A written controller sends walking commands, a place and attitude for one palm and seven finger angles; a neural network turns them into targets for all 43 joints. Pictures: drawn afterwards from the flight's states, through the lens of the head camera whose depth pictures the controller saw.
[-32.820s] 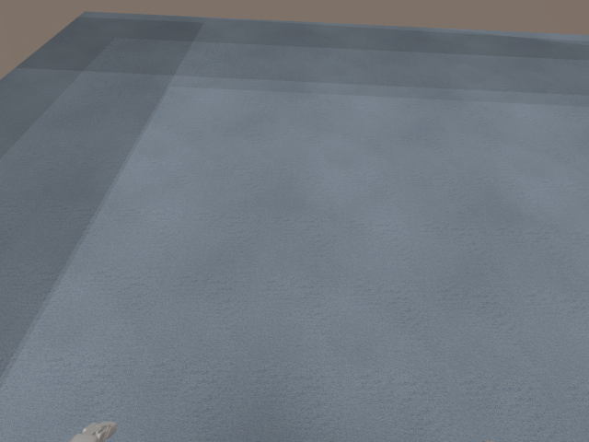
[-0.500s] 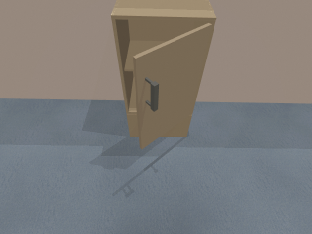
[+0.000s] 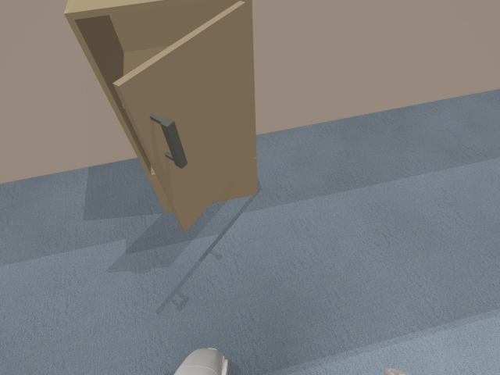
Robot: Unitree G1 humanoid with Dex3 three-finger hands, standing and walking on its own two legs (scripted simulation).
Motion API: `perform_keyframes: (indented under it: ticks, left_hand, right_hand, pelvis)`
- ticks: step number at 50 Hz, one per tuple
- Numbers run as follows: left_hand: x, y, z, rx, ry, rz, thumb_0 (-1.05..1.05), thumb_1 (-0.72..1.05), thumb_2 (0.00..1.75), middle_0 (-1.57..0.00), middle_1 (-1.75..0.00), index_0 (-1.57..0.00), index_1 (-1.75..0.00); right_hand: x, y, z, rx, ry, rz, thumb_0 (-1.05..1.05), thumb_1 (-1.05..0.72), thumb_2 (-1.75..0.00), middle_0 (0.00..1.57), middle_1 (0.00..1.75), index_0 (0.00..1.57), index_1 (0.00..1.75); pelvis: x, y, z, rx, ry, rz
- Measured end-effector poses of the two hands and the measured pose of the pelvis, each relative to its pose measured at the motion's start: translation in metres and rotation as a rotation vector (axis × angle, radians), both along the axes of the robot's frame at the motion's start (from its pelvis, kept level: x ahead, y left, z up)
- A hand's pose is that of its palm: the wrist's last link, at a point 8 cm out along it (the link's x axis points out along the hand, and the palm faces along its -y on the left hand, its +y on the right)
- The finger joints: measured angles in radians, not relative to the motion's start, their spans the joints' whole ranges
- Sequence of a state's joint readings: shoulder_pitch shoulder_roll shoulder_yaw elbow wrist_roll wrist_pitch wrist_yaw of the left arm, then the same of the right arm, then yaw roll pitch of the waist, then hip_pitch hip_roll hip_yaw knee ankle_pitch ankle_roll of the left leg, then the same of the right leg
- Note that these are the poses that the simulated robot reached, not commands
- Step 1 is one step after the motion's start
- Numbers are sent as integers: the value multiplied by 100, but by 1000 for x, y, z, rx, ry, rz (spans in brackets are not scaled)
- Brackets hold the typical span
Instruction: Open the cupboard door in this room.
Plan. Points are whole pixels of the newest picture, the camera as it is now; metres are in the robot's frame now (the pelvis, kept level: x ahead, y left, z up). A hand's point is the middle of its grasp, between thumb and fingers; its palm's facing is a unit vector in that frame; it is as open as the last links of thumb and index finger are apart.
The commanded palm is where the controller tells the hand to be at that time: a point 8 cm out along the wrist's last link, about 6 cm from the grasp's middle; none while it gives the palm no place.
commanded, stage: walk to a spot facing it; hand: left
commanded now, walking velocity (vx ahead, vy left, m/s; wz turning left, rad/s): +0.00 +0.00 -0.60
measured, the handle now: (168, 141) +0.59 +0.26 -0.04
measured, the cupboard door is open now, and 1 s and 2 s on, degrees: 42 42 42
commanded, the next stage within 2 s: none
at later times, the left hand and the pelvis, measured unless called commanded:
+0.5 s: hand (147, 364) +0.14 +0.21 -0.16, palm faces -0.26 -0.93 -0.24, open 7.4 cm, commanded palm none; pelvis +0.00 +0.03 +0.00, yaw -18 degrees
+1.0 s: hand (208, 336) +0.20 +0.11 -0.17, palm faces -0.58 -0.80 -0.18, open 7.4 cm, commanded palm none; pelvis +0.00 +0.01 +0.00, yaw -37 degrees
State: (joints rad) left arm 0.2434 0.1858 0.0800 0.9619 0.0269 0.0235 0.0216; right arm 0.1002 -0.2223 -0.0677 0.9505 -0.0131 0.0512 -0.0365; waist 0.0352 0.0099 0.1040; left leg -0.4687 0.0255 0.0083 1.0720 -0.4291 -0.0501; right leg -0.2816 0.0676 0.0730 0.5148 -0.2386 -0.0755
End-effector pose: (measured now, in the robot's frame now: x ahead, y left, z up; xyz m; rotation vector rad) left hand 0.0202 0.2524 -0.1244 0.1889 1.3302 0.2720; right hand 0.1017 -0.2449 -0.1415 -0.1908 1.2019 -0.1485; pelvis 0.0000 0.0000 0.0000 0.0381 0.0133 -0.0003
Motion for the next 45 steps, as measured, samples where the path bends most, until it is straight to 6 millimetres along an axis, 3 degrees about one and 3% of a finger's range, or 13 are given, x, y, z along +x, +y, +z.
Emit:
perform_keyframes:
  ticks: [6, 11, 14, 20, 24, 29, 32, 39, 45]
  left_hand:
    - [20, 1, -1, -25, -20, -71, 1, 90, 90, -20, -30, -20, -29]
    - [38, 15, -9, -46, -30, -128, 1, 90, 90, -20, -30, -20, -30]
    - [54, 27, -21, -59, -41, -167, 1, 90, 90, -20, -30, -20, -30]
    - [95, 31, -14, -63, -82, -271, 1, 91, 90, -20, -30, -20, -29]
    - [122, 16, -8, -59, -90, -366, 1, 91, 90, -19, -30, -20, -29]
    - [154, -20, -10, -35, -126, -502, 1, 91, 90, -19, -30, -20, -29]
    - [163, -40, -9, -20, -144, -558, 1, 91, 90, -19, -30, -20, -29]
    - [165, -70, -6, -50, -117, -636, 1, 91, 90, -20, -30, -20, -29]
    - [179, -80, -18, -108, -106, -689, 1, 90, 90, -20, -30, -20, -30]
  right_hand:
    - [14, 3, 15, -10, -88, -39, 1, -91, -90, 20, 30, 20, 30]
    - [10, 12, 24, -32, -134, -80, 1, -91, -90, 20, 30, 20, 30]
    - [-5, 16, 22, -66, -154, -105, 0, -90, -90, 20, 30, 20, 30]
    - [-68, 20, 24, -85, -24, -169, 0, -90, -90, 20, 30, 20, 30]
    - [-112, 16, 18, -70, 36, -262, 1, -90, -90, 20, 30, 21, 30]
    - [-167, 1, -6, -34, 93, -393, 1, -90, -90, 21, 30, 21, 30]
    - [-190, -7, -16, -27, 137, -459, 1, -90, -90, 20, 30, 20, 30]
    - [-200, -8, 3, -33, 89, -552, 1, -91, -90, 20, 30, 20, 30]
    - [-195, 9, 11, -56, 14, -608, 1, -91, -90, 20, 30, 20, 30]
  pelvis:
    - [0, 6, 3, -2, 10, -71]
    - [-1, 20, 1, -13, 19, -128]
    - [0, 32, -9, -48, 30, -151]
    - [-3, 33, -1, -52, 9, -235]
    - [-3, 28, -1, -63, 4, -302]
    - [-5, 9, -16, -40, 0, -380]
    - [-12, 6, -19, -46, -5, -421]
    - [-15, 4, -6, -21, -4, -509]
    - [-6, 12, -10, -39, 19, -579]
